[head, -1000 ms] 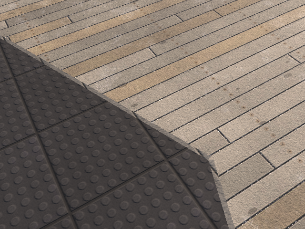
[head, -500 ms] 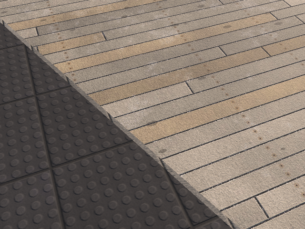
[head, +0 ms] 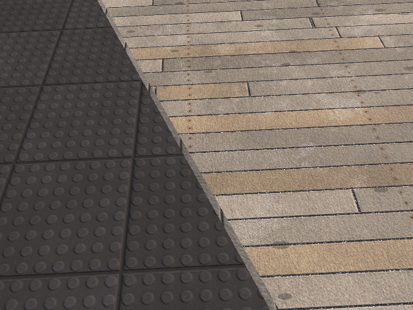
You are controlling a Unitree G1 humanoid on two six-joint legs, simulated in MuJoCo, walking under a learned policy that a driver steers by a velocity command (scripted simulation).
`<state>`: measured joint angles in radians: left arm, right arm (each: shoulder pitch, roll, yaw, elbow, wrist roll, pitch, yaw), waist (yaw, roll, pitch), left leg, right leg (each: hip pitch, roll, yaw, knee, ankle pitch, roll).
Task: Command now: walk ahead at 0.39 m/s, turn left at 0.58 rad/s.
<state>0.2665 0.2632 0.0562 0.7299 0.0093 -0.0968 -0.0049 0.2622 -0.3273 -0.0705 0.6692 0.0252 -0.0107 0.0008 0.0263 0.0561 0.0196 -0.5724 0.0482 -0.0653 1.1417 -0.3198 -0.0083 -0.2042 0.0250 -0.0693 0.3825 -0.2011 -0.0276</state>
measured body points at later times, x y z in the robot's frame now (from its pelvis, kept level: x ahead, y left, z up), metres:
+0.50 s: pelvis +0.16 +0.05 -0.01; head +0.20 +0.06 +0.44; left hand +0.24 +0.33 -0.13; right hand +0.37 -0.17 -0.10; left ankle +0.23 +0.14 -0.74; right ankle +0.19 -0.11 -0.70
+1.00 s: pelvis +0.31 +0.00 +0.01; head +0.33 -0.04 +0.45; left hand +0.30 +0.28 -0.10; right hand +0.51 -0.27 -0.08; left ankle +0.48 +0.15 -0.69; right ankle +0.20 -0.09 -0.74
